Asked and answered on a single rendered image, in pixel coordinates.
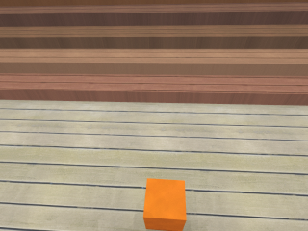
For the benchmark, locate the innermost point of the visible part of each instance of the carton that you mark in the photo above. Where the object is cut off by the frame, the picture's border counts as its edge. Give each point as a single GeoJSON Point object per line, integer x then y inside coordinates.
{"type": "Point", "coordinates": [165, 205]}

